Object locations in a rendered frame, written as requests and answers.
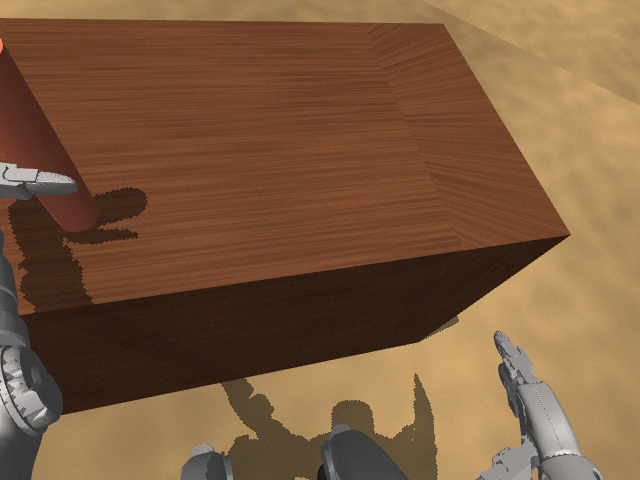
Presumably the can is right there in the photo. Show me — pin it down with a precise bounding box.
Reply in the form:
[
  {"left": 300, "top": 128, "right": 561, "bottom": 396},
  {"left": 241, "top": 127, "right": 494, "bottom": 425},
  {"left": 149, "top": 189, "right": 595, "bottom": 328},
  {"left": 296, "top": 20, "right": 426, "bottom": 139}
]
[{"left": 0, "top": 39, "right": 100, "bottom": 232}]

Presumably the right robot arm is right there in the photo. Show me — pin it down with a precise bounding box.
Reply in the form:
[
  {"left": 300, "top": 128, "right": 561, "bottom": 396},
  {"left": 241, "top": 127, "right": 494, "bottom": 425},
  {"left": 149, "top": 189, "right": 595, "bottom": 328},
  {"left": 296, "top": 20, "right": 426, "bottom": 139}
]
[{"left": 538, "top": 455, "right": 603, "bottom": 480}]

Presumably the left robot hand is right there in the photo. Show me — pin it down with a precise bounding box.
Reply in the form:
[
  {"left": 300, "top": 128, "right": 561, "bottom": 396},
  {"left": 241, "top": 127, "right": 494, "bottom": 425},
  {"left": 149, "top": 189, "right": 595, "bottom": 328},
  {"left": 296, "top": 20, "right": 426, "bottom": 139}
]
[{"left": 0, "top": 162, "right": 78, "bottom": 200}]

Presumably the left robot arm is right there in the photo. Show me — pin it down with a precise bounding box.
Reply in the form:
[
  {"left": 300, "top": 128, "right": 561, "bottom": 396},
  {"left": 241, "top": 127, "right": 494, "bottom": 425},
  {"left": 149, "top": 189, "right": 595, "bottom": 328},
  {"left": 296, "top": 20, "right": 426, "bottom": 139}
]
[{"left": 0, "top": 229, "right": 63, "bottom": 480}]

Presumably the right robot hand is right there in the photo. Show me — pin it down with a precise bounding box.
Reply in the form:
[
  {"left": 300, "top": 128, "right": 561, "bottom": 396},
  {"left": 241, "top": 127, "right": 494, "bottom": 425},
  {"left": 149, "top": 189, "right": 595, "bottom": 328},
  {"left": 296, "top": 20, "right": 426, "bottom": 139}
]
[{"left": 476, "top": 330, "right": 583, "bottom": 480}]

